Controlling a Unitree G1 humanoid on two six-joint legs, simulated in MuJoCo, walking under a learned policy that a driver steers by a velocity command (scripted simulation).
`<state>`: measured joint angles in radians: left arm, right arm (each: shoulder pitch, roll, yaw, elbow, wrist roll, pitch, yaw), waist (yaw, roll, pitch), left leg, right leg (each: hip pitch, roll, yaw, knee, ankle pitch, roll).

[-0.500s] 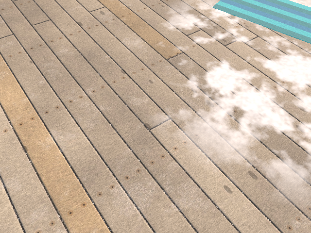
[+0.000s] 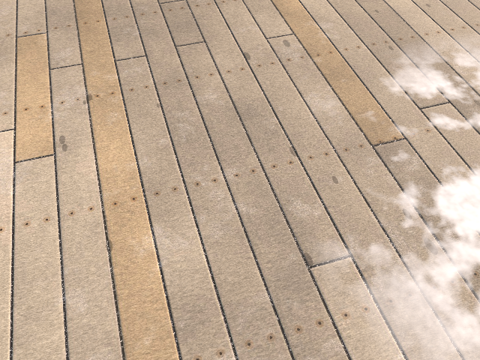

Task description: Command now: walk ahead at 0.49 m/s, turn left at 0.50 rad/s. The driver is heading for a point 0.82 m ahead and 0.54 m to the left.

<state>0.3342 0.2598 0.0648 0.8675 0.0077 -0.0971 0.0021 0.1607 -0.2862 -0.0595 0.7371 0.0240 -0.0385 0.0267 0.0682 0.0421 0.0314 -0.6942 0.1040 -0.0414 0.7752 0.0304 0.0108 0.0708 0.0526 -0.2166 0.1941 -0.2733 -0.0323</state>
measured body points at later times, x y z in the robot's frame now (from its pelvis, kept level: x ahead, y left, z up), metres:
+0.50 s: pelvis +0.28 +0.04 +0.01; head +0.32 +0.07 +0.45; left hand +0.42 +0.34 -0.08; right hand +0.44 -0.22 -0.09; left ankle +0.24 +0.11 -0.74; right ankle +0.51 -0.11 -0.68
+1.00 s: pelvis +0.55 +0.09 +0.00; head +0.57 +0.11 +0.45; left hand +0.41 +0.34 -0.12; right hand +0.86 -0.01 -0.08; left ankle +0.59 +0.30 -0.68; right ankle +0.55 -0.05 -0.74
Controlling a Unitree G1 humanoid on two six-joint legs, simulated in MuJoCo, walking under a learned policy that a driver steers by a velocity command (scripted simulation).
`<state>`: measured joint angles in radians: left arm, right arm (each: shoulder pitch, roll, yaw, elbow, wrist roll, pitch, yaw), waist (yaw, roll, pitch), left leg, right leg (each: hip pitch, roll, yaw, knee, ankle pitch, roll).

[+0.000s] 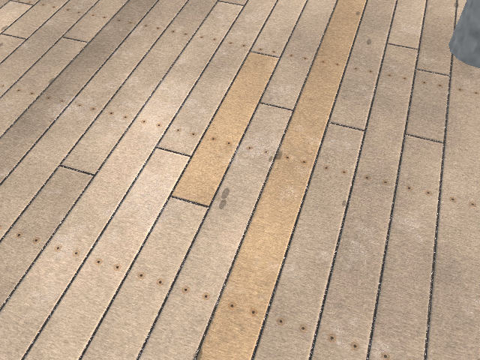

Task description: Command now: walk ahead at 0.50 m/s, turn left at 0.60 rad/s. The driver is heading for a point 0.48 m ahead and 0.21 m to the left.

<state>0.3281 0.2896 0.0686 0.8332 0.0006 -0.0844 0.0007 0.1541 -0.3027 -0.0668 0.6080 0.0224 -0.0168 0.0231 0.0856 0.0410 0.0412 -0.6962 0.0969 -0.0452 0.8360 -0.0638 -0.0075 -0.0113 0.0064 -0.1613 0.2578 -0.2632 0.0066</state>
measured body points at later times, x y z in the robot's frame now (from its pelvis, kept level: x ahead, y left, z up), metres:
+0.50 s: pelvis +0.28 +0.06 +0.00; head +0.31 +0.09 +0.45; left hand +0.42 +0.36 -0.08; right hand +0.42 -0.20 -0.09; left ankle +0.22 +0.13 -0.74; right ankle +0.49 -0.07 -0.69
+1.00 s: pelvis +0.45 +0.08 -0.01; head +0.47 +0.10 +0.44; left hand +0.46 +0.36 -0.13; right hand +0.69 -0.10 -0.11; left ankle +0.43 +0.21 -0.74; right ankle +0.52 -0.02 -0.74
